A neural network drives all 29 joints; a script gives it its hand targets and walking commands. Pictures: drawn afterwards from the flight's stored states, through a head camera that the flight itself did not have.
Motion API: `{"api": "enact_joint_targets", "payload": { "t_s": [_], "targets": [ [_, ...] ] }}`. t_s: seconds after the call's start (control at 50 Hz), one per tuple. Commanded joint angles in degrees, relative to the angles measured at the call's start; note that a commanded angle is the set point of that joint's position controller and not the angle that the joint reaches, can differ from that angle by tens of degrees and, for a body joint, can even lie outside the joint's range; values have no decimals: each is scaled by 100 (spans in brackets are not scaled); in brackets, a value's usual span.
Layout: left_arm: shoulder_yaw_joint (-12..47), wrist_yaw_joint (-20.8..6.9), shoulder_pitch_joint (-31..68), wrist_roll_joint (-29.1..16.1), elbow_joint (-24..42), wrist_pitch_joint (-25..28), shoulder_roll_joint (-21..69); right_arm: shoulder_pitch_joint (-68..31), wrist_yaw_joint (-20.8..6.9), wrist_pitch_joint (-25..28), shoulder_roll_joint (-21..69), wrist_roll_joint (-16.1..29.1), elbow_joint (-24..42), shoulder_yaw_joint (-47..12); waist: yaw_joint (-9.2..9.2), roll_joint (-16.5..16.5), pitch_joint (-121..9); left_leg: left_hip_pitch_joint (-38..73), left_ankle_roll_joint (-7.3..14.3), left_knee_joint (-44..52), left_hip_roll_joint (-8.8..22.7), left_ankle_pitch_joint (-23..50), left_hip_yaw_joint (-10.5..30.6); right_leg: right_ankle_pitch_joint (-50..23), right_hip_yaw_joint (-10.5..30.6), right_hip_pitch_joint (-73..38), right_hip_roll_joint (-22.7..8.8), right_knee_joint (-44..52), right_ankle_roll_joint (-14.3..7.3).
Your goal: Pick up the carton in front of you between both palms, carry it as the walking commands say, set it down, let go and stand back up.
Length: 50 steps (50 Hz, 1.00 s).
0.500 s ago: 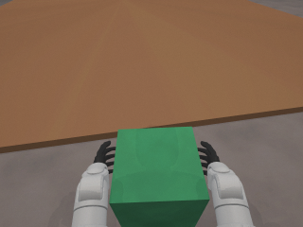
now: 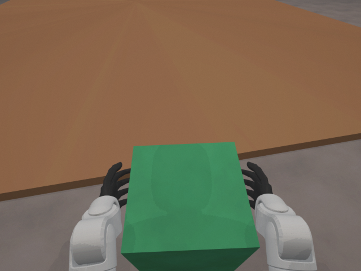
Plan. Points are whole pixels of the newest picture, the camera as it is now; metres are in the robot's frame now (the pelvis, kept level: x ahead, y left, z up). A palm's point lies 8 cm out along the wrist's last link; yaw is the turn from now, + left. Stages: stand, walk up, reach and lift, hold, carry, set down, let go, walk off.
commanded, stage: carry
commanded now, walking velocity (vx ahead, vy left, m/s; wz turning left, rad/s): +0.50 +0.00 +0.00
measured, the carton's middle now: (186, 213) +0.27 +0.00 +0.03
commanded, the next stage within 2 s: none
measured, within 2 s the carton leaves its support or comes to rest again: neither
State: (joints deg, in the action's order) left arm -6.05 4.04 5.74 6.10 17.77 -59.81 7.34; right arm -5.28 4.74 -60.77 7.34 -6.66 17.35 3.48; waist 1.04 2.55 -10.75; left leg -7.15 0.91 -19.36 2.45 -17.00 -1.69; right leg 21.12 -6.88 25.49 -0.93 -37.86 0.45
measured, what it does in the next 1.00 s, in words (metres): walks ahead: right foot, then left foot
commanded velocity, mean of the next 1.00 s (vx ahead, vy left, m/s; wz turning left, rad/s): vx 0.50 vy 0.00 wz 0.00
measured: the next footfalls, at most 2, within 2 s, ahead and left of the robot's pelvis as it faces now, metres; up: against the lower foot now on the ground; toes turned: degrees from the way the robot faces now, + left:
right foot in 0.10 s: +0.16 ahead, -0.11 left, +0.00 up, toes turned -10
left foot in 0.50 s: +0.45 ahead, +0.13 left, +0.00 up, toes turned +14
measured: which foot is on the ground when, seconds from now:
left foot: down 0.00-0.10, up 0.12-0.48, down 0.50-1.00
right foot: up 0.00-0.08, down 0.10-0.54, up 0.56-0.98, down 1.00-1.00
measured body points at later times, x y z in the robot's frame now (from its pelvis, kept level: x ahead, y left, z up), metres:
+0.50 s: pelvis +0.29 +0.01 -0.02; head +0.26 +0.02 +0.43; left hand +0.52 +0.18 +0.06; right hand +0.53 -0.13 +0.06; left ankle +0.41 +0.12 -0.74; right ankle +0.12 -0.11 -0.75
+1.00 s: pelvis +0.62 +0.01 -0.03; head +0.61 +0.01 +0.42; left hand +0.89 +0.17 +0.08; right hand +0.90 -0.14 +0.08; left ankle +0.42 +0.12 -0.75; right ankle +0.77 -0.07 -0.75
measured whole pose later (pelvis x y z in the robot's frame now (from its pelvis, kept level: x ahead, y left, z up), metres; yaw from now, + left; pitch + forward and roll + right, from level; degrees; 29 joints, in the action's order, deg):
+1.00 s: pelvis +0.62 +0.01 -0.03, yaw +2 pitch +3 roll +0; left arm -5.2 10.1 5.4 0.0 28.8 -64.0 7.2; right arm -5.1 10.3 -64.0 7.1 0.3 27.8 4.5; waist 0.4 0.4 -5.4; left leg 4.9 -2.5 -23.8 4.1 -29.6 -12.2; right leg 4.1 -12.6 30.7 -3.6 -30.5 -3.3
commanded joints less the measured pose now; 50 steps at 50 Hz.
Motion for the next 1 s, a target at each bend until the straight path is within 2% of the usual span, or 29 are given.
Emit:
{"api": "enact_joint_targets", "payload": {
  "t_s": [0.0, 0.02, 0.04, 0.06, 0.08, 0.1, 0.12, 0.16, 0.2, 0.26, 0.32, 0.4, 0.44, 0.46, 0.48, 0.5, 0.52, 0.54, 0.56, 0.58, 0.62, 0.66, 0.78, 0.86, 0.9, 0.92, 0.94, 0.96, 0.98],
  "targets": [
    [3622, -145, 1366, -1470, 992, -482, 4606, -1769, -282, -350, 4334, 1689, 1481, -3428, -26, 653, -371, -76, 471, 190, 909, 708, 271, -1096, -779, -929, 255, 1433, 44],
    [3488, -43, 1164, -1421, 1051, -536, 4525, -1583, -187, -421, 4253, 1681, 1583, -3392, -71, 345, -576, -677, 311, -413, 797, 1102, -40, -1102, -708, -1992, 179, 1517, -73],
    [3343, 51, 964, -1360, 1108, -574, 4447, -1511, -96, -488, 4136, 1693, 1716, -3361, -187, -121, -884, -1556, 84, -1371, 594, 1190, -387, -815, -59, -3146, -350, 1500, -310],
    [3191, 155, 877, -1282, 1232, -595, 4240, -1641, -12, -561, 4051, 1744, 1951, -3349, -299, -1464, -1108, -2787, -209, -3085, 159, 143, -722, 466, 2151, -3874, -1731, 2091, -841],
    [3096, 268, 1037, -1301, 1248, -613, 4108, -1831, 87, -609, 3913, 1800, 1978, -3298, -258, -1958, -900, -3901, -106, -3932, -161, -1268, -489, 244, 3501, -4138, -2513, 2615, -1328],
    [3053, 366, 1282, -1375, 1472, -615, 4089, -1960, 177, -606, 3899, 1895, 1966, -3280, -255, -1333, -709, -4094, -1, -4536, 222, -1259, -27, -77, 3484, -3826, -2635, 2653, -1449],
    [3023, 449, 1376, -1383, 1559, -606, 4097, -1978, 253, -592, 3926, 1947, 1919, -3224, -227, -823, -681, -4021, 52, -4685, 426, -1037, 29, -223, 3182, -3457, -2526, 2579, -1370],
    [3137, 549, 1605, -1519, 1783, -582, 4167, -1798, 392, -499, 3888, 1861, 1879, -2998, -198, -341, -462, -3571, 32, -3999, 626, -484, 24, 419, 2451, -2610, -2229, 2998, -1139],
    [3191, 605, 1585, -1621, 1747, -534, 4035, -1445, 547, -394, 3846, 1621, 1592, -2729, -183, -682, -431, -3165, -75, -3264, 519, -67, -329, 162, 1585, -2240, -1912, 3188, -930],
    [3193, 627, 1290, -1651, 1506, -456, 3835, -1043, 704, -287, 3685, 1278, 1320, -2499, -172, -811, -185, -2721, -119, -2080, 368, 597, -680, -382, 624, -2035, -1505, 3186, -727],
    [3216, 619, 992, -1631, 1416, -388, 3768, -980, 709, -238, 3655, 1264, 1383, -2598, -230, -1022, 128, -2464, -135, -1377, 195, 981, -961, -949, 289, -2056, -1426, 3113, -664],
    [3367, 510, 850, -1600, 1561, -356, 3778, -915, 566, -218, 3759, 1447, 1557, -2884, -254, -1107, 251, -1959, -99, -980, 141, 1325, -1181, -1580, 30, -2214, -1398, 2704, -584],
    [3503, 430, 775, -1580, 1659, -378, 3743, -684, 484, -223, 3718, 1480, 1568, -2983, -125, -724, -152, -709, 61, -682, -124, 730, -1439, -2529, -489, -2044, -1053, 1284, -376],
    [3559, 401, 746, -1580, 1695, -390, 3673, -608, 440, -225, 3677, 1500, 1613, -3007, -4, -578, -510, 515, 231, -713, 159, 236, -1072, -2517, -662, -1330, -913, 180, -211],
    [3635, 365, 686, -1588, 1834, -404, 3663, -508, 402, -216, 3516, 1467, 1660, -3013, 75, 791, -926, 1549, 759, -46, 1613, -608, 1353, -1220, -690, 1, -389, -1690, 71],
    [3696, 320, 655, -1613, 1898, -409, 3620, -503, 360, -202, 3609, 1494, 1666, -3051, 57, 1715, -1070, 2298, 1247, 631, 2292, -155, 3180, 641, -165, 1455, 102, -2879, 151],
    [3759, 257, 794, -1656, 1921, -362, 3743, -625, 276, -172, 3869, 1569, 1740, -3147, 100, 1062, -1002, 2200, 1366, 540, 2272, 811, 2737, 609, 333, 1750, -259, -3454, -44],
    [3748, 175, 777, -1631, 1786, -330, 3917, -715, 204, -123, 4007, 1590, 1896, -3271, 116, 562, -992, 1813, 1175, 485, 2154, 1499, 2337, 489, 471, 1776, -450, -3605, -125],
    [3746, 111, 751, -1603, 1633, -276, 4104, -919, 130, -89, 4158, 1646, 2009, -3413, 105, 169, -944, 1481, 983, 434, 2054, 1541, 1804, 244, 583, 1659, -601, -3428, -157],
    [3756, 65, 676, -1547, 1554, -230, 4231, -1033, 57, -52, 4246, 1670, 1974, -3508, 74, 111, -941, 1150, 860, 565, 1940, 1199, 1477, -109, 672, 1427, -758, -3076, -153],
    [3723, 37, 587, -1369, 1460, -133, 4338, -1197, -79, 7, 4297, 1772, 1992, -3679, 27, 139, -654, 528, 607, 914, 1725, 534, 834, -565, 469, 1116, -742, -2317, -141],
    [3705, 49, 580, -1263, 1466, -74, 4369, -1255, -175, 19, 4196, 1855, 1985, -3753, 17, 359, -413, 414, 594, 1166, 1614, 354, 459, -964, 268, 1138, -694, -1756, -114],
    [3633, 261, 853, -1164, 1623, -148, 3768, -1159, -69, -52, 3473, 1750, 1786, -3442, 21, 498, 249, 701, 555, 1052, 1143, 1526, -622, -1966, -324, 1203, -422, 19, -46],
    [3493, 458, 1899, -1438, 1778, -264, 3088, -1846, 300, -121, 2982, 1604, 1723, -3011, 55, 665, 514, 728, 531, 743, 1087, 1879, -839, -2008, -581, 814, -301, 545, -184],
    [3210, 596, 2424, -1544, 1636, -297, 2701, -2441, 538, -140, 2701, 1567, 1660, -2783, 20, 690, 283, 632, 439, -2, 1085, 2751, -999, -1794, -720, -27, -131, 639, -302],
    [3024, 676, 2553, -1562, 1458, -302, 2549, -2734, 649, -152, 2563, 1555, 1605, -2679, -154, 616, -32, 471, 347, -761, 926, 3243, -1182, -1491, -839, -772, 72, 761, -364],
    [2818, 757, 2703, -1550, 1231, -297, 2394, -2961, 745, -168, 2431, 1530, 1495, -2581, -394, 176, -591, 31, 228, -2081, 638, 2974, -1279, -938, -768, -1959, 156, 801, -409],
    [2614, 839, 2844, -1495, 984, -293, 2167, -3239, 821, -182, 2296, 1521, 1430, -2492, -560, -1080, -1250, -1174, 36, -3885, 293, 1521, -1173, 59, 1189, -3198, -1081, 1150, -752],
    [2485, 901, 3054, -1504, 743, -272, 2071, -3436, 882, -190, 2291, 1550, 1354, -2475, -520, -2307, -1475, -2726, -77, -5277, -497, -1011, -687, 161, 3745, -3986, -2186, 2097, -1385]
  ]
}}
